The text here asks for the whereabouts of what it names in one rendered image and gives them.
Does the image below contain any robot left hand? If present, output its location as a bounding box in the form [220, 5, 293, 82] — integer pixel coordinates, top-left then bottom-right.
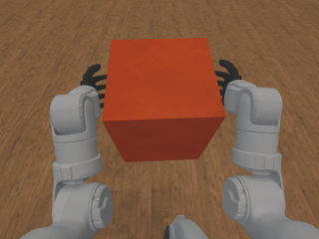
[80, 64, 108, 109]

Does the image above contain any robot right hand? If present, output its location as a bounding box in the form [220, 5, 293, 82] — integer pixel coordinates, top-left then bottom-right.
[215, 59, 242, 105]

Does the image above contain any right robot thigh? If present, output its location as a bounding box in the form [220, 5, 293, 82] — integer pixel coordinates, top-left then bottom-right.
[168, 219, 208, 239]

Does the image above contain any robot right upper arm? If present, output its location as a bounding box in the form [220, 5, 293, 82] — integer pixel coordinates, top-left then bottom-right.
[222, 174, 319, 239]

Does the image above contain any robot right shin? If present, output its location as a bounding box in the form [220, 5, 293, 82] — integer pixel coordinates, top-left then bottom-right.
[169, 215, 185, 239]

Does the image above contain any carton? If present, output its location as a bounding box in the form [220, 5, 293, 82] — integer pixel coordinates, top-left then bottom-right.
[102, 38, 225, 162]

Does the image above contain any robot right forearm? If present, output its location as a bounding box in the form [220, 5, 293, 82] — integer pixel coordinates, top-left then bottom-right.
[223, 80, 286, 209]

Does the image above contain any robot left forearm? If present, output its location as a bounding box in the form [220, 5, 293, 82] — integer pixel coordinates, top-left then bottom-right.
[49, 85, 103, 222]

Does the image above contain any robot left upper arm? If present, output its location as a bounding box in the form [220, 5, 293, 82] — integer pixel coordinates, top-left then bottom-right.
[20, 182, 114, 239]

